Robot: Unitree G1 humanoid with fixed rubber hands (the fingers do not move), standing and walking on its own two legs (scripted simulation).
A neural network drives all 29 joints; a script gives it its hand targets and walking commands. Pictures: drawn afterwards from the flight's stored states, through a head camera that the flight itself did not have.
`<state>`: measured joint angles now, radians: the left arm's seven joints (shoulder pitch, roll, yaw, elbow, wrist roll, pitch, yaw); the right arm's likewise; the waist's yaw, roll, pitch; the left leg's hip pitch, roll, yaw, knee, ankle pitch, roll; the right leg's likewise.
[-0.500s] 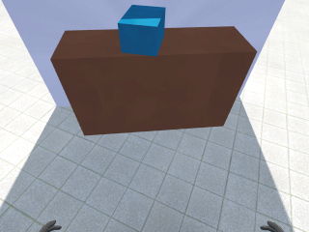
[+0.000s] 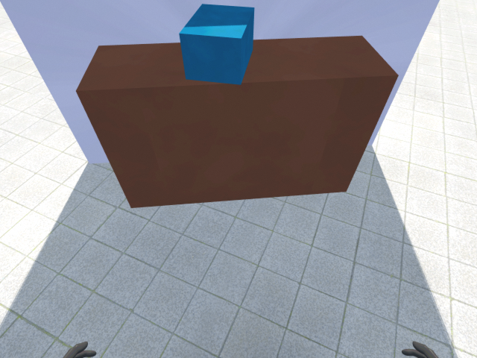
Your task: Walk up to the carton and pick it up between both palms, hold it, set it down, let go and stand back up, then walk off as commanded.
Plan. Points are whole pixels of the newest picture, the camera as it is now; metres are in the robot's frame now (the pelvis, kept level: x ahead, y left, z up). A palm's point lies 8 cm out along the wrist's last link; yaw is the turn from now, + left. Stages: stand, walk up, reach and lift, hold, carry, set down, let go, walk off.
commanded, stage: stand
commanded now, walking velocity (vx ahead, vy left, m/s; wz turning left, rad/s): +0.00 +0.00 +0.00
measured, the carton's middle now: (220, 42) +1.17 +0.04 +0.01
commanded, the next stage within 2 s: none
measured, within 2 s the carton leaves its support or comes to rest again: neither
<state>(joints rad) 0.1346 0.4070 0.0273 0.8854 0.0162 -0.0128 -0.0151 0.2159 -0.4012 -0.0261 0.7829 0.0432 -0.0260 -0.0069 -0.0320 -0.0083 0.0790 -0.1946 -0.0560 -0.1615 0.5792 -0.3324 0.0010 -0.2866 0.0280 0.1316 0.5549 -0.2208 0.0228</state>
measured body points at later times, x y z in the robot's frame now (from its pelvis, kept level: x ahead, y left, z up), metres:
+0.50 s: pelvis +0.00 +0.00 +0.00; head +0.01 -0.01 +0.45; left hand +0.13 +0.31 -0.10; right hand +0.10 -0.32 -0.10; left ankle -0.01 +0.14 -0.73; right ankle +0.05 -0.14 -0.73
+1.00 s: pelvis -0.01 -0.01 +0.00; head +0.01 -0.01 +0.45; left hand +0.13 +0.30 -0.10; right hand +0.09 -0.33 -0.10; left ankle -0.01 +0.13 -0.73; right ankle +0.05 -0.14 -0.73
